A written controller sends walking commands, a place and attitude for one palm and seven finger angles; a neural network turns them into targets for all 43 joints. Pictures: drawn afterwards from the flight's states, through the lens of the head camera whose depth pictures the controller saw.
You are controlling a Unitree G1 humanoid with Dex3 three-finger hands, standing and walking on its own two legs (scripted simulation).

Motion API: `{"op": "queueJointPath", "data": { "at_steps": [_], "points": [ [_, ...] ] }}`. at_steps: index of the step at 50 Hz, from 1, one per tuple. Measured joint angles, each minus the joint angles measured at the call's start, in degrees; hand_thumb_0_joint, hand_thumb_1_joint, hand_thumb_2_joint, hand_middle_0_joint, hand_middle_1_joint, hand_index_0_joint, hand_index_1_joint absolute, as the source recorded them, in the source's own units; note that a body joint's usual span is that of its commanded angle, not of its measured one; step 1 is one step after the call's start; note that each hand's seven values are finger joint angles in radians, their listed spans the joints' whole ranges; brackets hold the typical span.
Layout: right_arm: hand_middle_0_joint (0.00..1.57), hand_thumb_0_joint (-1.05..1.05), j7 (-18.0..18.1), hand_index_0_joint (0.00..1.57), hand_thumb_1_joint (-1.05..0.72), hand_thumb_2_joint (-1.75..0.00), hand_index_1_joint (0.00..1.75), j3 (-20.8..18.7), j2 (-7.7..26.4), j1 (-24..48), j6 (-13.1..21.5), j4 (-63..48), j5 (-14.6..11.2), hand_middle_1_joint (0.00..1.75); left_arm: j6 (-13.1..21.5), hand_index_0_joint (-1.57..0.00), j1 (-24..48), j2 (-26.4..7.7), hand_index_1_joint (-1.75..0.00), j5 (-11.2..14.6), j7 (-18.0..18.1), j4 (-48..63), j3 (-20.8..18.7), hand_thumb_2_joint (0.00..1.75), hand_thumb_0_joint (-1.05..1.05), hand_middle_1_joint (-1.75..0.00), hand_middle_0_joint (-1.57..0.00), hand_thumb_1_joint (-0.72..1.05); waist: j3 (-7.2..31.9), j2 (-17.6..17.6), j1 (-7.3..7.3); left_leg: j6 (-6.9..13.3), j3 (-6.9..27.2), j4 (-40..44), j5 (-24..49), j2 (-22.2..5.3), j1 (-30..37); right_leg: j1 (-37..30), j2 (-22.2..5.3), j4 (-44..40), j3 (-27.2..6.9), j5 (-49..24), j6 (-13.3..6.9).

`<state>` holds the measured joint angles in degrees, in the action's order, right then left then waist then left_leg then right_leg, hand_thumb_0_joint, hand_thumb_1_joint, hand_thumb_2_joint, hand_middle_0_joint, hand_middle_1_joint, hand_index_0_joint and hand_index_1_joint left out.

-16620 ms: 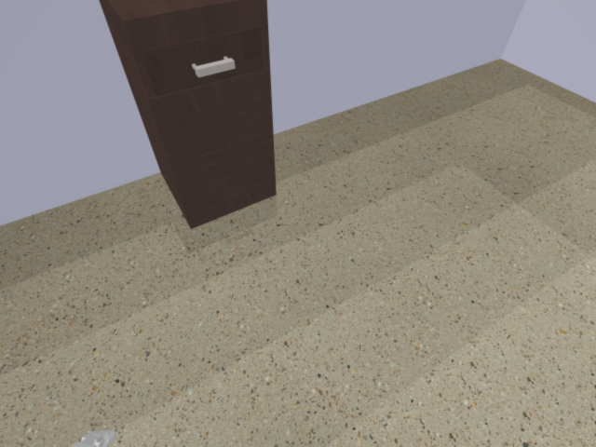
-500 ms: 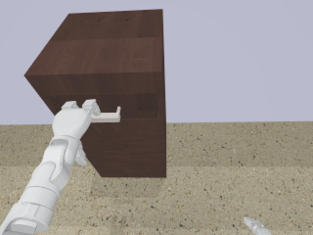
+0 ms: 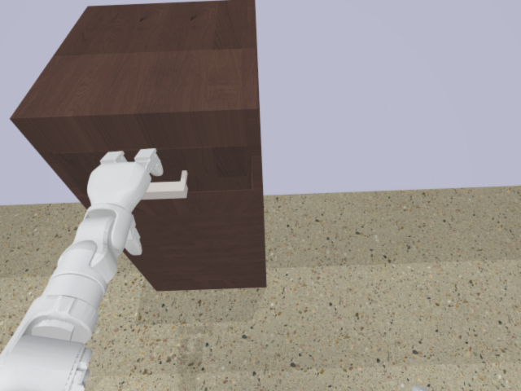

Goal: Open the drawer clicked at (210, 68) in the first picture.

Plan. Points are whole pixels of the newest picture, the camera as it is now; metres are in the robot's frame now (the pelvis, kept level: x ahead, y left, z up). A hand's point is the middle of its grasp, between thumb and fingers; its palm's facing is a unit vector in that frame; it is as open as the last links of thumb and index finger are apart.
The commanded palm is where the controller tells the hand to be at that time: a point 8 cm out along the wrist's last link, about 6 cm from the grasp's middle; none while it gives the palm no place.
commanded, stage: move the hooked fingers above the handle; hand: left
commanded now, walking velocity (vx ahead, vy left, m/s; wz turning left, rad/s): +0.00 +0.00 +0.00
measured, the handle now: (157, 183) +0.51 +0.24 -0.04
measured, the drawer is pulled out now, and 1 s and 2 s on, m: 0.00 0.00 0.00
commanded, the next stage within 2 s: lower the fingers behind the handle in 1.12 s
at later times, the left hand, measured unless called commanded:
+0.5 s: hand (143, 185) +0.46 +0.24 +0.01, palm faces -0.07 -0.03 -1.00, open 13.9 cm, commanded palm +0.44 +0.24 +0.07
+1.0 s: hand (145, 186) +0.46 +0.24 +0.01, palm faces -0.06 -0.04 -1.00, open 13.9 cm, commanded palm +0.44 +0.24 +0.07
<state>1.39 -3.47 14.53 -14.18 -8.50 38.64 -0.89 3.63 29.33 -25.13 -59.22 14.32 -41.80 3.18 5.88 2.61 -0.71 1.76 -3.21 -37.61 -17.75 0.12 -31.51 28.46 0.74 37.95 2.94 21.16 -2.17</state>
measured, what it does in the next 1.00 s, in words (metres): stands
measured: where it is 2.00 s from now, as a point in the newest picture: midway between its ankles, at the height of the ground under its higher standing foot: outside the picture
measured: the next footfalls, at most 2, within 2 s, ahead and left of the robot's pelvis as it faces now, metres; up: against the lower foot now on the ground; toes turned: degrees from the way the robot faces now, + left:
none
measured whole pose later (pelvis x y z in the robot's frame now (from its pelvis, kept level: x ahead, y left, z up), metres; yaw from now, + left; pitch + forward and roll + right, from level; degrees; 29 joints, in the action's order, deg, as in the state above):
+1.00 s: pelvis +0.00 +0.02 -0.01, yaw -1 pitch +17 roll -1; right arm 0.5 -3.4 14.3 -18.0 -8.8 39.7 0.3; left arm 2.7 40.8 -26.0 -61.2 18.3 -57.2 2.3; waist 7.9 2.8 -4.3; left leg 2.8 -3.6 -41.7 -19.6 -0.4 -39.2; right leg 35.3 1.1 39.8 2.4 21.6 -1.1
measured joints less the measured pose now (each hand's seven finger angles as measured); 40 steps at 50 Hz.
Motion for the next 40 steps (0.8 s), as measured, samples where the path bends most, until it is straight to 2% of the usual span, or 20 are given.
{"op": "queueJointPath", "data": {
  "at_steps": [7,14,23,33,40],
  "points": [
    [0.2,0.01,-0.02,0.2,-0.9,-0.9,0.3,0.27,-0.3,-1.54,-0.07,0.19,0.1,0.3,-0.57,-0.31,4.27,-0.72,-1.2,-0.97,1.0,-6.33,-0.26,0.3,0.0,-1.2,-0.32,-0.49,0.31,-0.08,-1.3,0.25,-0.14,-0.95,-0.16,-0.1,-2.24,2.13,0.05,0.62,-0.13,-0.09,0.22],
    [0.2,0.01,-0.11,0.2,-0.9,-0.9,0.3,-0.06,0.05,-3.6,0.1,1.18,0.49,0.3,0.46,-0.31,8.26,-1.19,-1.2,-1.59,2.11,-10.74,-0.43,0.3,0.0,-1.2,-0.32,-0.49,0.61,-0.16,-2.49,0.49,-0.11,-2.36,-0.55,-0.2,-4.97,4.62,0.1,1.52,-0.09,0.03,0.44],
    [0.2,0.0,-0.31,0.2,-0.9,-0.9,0.3,-0.31,0.51,-5.53,0.35,1.74,1.03,0.3,-0.16,-0.31,12.48,-2.9,-1.2,-2.49,3.46,-16.31,-2.49,0.3,0.0,-1.2,-0.32,-0.49,1.35,-0.17,-4.56,0.74,-0.5,-4.39,-1.36,-0.72,-8.69,8.19,0.53,2.8,-0.51,0.21,0.66],
    [0.2,0.0,-0.56,0.2,-0.9,-0.9,0.3,-0.33,0.39,-6.71,-0.32,2.23,1.19,0.3,0.9,-0.32,11.03,-3.07,-1.21,-2.16,3.31,-15.71,-2.95,0.3,0.0,-1.2,-0.32,-0.49,1.75,0.03,-4.49,1.02,-0.83,-4.63,-1.88,-0.87,-8.9,8.27,0.68,2.45,-0.91,0.23,0.98],
    [0.2,0.0,-0.79,0.2,-0.9,-0.9,0.3,-0.28,-0.06,-5.55,-0.25,2.07,1.35,0.3,0.88,-0.32,10.85,-2.37,-1.21,-2.38,4.66,-15.01,-2.4,0.3,0.0,-1.2,-0.32,-0.49,1.92,0.05,-4.22,1.08,-0.54,-4.77,-2.01,-0.66,-8.84,7.99,0.5,2.42,-0.63,0.39,1.08]
  ]
}}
